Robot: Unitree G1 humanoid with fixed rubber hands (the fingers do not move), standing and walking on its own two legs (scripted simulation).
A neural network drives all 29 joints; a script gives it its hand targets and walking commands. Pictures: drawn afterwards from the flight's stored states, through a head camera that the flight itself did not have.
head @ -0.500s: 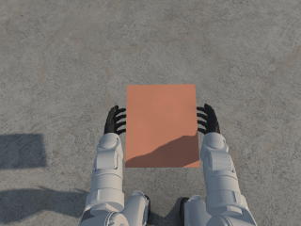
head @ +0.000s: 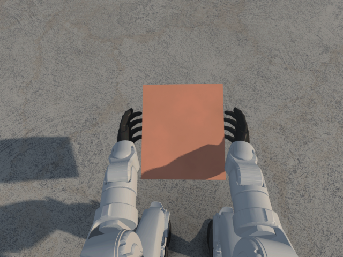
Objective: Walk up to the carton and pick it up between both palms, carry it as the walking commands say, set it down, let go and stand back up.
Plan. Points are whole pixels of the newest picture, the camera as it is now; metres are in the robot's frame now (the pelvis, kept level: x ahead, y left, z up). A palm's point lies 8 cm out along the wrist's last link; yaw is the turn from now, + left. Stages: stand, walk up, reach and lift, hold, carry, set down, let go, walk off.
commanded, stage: set down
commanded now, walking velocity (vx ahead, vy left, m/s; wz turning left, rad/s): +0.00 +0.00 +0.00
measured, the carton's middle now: (182, 135) +0.44 +0.04 -0.15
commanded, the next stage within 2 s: none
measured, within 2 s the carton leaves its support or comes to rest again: neither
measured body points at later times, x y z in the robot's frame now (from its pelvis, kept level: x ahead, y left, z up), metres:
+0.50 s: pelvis -0.02 +0.00 -0.08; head +0.21 +0.01 +0.30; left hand +0.42 +0.18 -0.16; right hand +0.44 -0.09 -0.16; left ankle +0.07 +0.12 -0.59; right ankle +0.07 -0.12 -0.59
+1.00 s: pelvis -0.04 +0.01 -0.15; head +0.25 +0.04 +0.20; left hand +0.45 +0.19 -0.25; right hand +0.46 -0.08 -0.25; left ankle +0.07 +0.12 -0.59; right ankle +0.07 -0.12 -0.59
